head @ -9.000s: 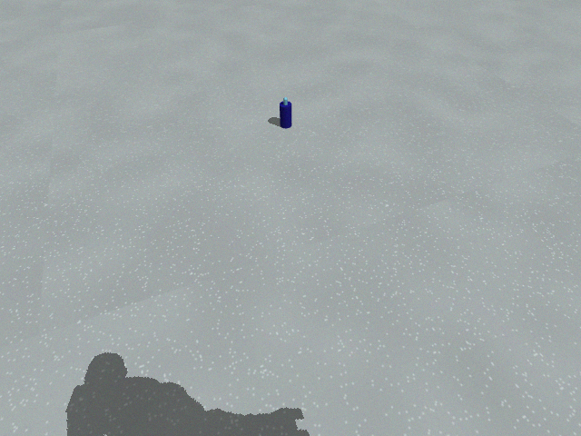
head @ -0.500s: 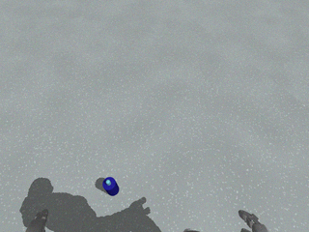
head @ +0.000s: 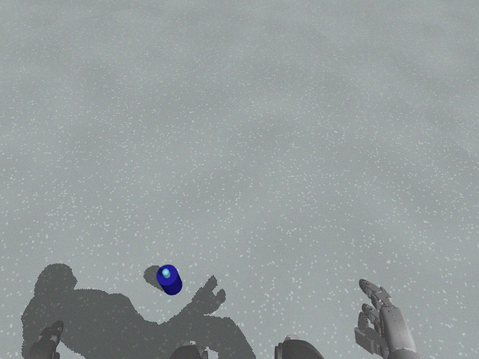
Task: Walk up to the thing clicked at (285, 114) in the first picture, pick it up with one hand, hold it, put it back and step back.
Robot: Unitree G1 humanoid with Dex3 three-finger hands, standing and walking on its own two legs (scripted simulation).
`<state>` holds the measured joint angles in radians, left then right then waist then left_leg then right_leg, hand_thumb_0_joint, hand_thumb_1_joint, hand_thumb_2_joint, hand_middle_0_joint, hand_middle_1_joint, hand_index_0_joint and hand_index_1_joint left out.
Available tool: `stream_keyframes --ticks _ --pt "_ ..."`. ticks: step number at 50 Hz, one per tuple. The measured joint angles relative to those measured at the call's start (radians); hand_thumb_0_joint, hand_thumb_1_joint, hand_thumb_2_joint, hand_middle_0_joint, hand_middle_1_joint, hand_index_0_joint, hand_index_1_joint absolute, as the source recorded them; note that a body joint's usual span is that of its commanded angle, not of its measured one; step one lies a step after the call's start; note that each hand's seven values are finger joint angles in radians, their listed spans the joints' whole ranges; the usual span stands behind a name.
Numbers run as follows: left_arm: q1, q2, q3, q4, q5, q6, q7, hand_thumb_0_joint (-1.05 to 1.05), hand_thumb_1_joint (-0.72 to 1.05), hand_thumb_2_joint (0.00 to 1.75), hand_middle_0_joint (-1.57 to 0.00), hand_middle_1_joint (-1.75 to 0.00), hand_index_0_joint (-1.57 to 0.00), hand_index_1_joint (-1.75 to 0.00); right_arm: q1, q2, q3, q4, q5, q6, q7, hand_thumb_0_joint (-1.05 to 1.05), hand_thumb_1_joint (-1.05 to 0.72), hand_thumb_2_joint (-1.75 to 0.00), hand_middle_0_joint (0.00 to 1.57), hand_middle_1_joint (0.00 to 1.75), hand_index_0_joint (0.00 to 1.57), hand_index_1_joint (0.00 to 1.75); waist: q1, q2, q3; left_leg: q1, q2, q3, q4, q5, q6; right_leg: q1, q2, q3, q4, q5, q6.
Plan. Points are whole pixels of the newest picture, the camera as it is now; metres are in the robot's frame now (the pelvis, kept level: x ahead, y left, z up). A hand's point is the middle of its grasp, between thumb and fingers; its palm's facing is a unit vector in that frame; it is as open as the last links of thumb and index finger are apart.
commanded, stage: go down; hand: left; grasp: from the side
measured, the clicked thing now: (169, 278) +0.43 +0.22 -0.61
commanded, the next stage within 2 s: none
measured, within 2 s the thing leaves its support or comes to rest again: neither
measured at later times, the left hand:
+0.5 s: hand (77, 323) +0.23 +0.32 -0.20, palm faces +0.14 -0.96 -0.23, open 17.3 cm
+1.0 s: hand (75, 302) +0.29 +0.37 -0.27, palm faces +0.15 -0.98 -0.14, open 17.1 cm
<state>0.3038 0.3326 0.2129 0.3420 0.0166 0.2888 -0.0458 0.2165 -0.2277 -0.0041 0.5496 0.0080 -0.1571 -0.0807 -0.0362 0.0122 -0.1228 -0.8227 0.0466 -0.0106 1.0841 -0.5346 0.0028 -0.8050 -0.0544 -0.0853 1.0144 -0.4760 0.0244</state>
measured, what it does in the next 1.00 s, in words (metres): lowers itself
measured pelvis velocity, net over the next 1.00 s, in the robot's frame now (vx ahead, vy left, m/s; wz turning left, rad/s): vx -0.08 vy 0.00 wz -0.05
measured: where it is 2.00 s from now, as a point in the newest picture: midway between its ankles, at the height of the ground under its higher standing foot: outside the picture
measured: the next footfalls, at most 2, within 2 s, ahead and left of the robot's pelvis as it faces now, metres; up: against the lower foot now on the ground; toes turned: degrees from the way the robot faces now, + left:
none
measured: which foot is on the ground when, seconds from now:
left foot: down 0.00-1.00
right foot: down 0.00-1.00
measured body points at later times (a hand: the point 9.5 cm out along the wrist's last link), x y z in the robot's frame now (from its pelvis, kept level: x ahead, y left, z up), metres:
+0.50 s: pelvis -0.05 -0.01 -0.12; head +0.11 +0.03 +0.30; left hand +0.22 +0.37 -0.18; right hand +0.13 -0.28 -0.21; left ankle -0.01 +0.11 -0.67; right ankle +0.01 -0.14 -0.67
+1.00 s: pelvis -0.08 +0.00 -0.24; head +0.12 +0.04 +0.16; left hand +0.27 +0.42 -0.26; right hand +0.07 -0.28 -0.34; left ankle -0.01 +0.11 -0.67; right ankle +0.01 -0.14 -0.67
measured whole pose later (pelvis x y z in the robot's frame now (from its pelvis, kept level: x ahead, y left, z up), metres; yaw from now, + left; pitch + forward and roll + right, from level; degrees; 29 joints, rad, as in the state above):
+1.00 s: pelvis -0.08 +0.00 -0.24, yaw -3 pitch +33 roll -5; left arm -0.44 0.74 0.73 1.01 -0.15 -0.38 -0.59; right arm 0.11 -0.33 0.06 0.68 -0.03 -0.19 -0.05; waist -0.06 -0.02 -0.14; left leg -1.90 0.04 -0.07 2.01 -0.70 0.00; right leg -1.87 -0.07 -0.08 1.92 -0.63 0.00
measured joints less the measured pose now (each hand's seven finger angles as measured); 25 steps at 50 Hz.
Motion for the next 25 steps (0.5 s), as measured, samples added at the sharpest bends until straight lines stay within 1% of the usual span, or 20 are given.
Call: stream_keyframes --ticks 7,9,11,13,15,18,21,25 --pt "0.027 0.008 0.024 -0.044 -0.015 -0.019 -0.012 -0.01 -0.56 0.02 -0.10 -0.06 -0.09 -0.06 0.002 0.006 0.003 -0.008 -0.003 -0.014 -0.008 0.01 -0.90 -0.89 0.20 0.30 0.20 0.30 -0.001 -0.002 -0.004 -0.070 0.001 -0.010 0.066 -0.018 0.000 -0.065 -0.001 -0.005 0.062 -0.018 -0.002" --pt "0.020 0.014 0.032 -0.033 -0.019 -0.034 -0.018 -0.01 -0.55 0.03 -0.10 -0.06 -0.09 -0.06 0.003 0.004 0.003 -0.007 -0.004 -0.021 -0.008 0.01 -0.90 -0.89 0.20 0.30 0.21 0.30 0.000 -0.003 -0.005 -0.093 0.000 -0.011 0.086 -0.022 0.000 -0.088 -0.002 -0.006 0.082 -0.022 -0.002" --pt "-0.006 0.023 0.048 0.005 -0.025 -0.065 -0.027 -0.01 -0.55 0.03 -0.10 -0.06 -0.09 -0.06 0.001 -0.001 0.004 -0.003 -0.006 -0.031 -0.006 0.01 -0.91 -0.90 0.20 0.30 0.21 0.30 0.001 -0.005 -0.008 -0.127 -0.001 -0.012 0.112 -0.027 -0.001 -0.123 -0.004 -0.005 0.110 -0.028 -0.003" --pt "-0.050 0.037 0.076 0.062 -0.037 -0.110 -0.044 -0.01 -0.54 0.03 -0.10 -0.06 -0.09 -0.06 -0.002 -0.007 0.004 0.001 -0.008 -0.042 -0.003 0.01 -0.91 -0.90 0.20 0.30 0.21 0.30 0.002 -0.010 -0.012 -0.176 -0.002 -0.012 0.150 -0.034 -0.001 -0.174 -0.007 -0.002 0.152 -0.038 -0.005" --pt "-0.108 0.057 0.110 0.131 -0.051 -0.172 -0.072 -0.01 -0.54 0.03 -0.10 -0.05 -0.09 -0.05 -0.007 -0.018 0.004 0.004 -0.009 -0.055 0.002 0.01 -0.92 -0.90 0.20 0.30 0.21 0.30 0.004 -0.016 -0.016 -0.241 -0.003 -0.012 0.202 -0.046 -0.001 -0.242 -0.009 0.001 0.208 -0.051 -0.007" --pt "-0.200 0.099 0.165 0.229 -0.077 -0.279 -0.134 -0.01 -0.53 0.02 -0.10 -0.05 -0.09 -0.05 -0.018 -0.038 0.004 0.011 -0.008 -0.074 0.010 0.01 -0.93 -0.90 0.20 0.30 0.21 0.30 0.003 -0.027 -0.029 -0.363 -0.004 -0.013 0.300 -0.070 -0.001 -0.368 -0.014 0.007 0.312 -0.076 -0.008" --pt "-0.288 0.142 0.206 0.294 -0.094 -0.379 -0.201 -0.01 -0.52 0.02 -0.09 -0.06 -0.09 -0.05 -0.033 -0.056 0.004 0.024 -0.006 -0.080 0.012 0.01 -0.94 -0.90 0.20 0.30 0.21 0.30 0.000 -0.033 -0.034 -0.480 -0.006 -0.016 0.401 -0.094 -0.003 -0.486 -0.018 0.011 0.415 -0.102 -0.010" --pt "-0.400 0.192 0.262 0.381 -0.116 -0.479 -0.280 -0.01 -0.52 0.03 -0.09 -0.07 -0.08 -0.06 -0.053 -0.073 0.010 0.051 -0.006 -0.067 0.016 0.01 -0.94 -0.90 0.20 0.30 0.21 0.30 -0.005 -0.032 -0.043 -0.614 -0.004 -0.021 0.515 -0.122 -0.005 -0.621 -0.019 0.015 0.529 -0.128 -0.015"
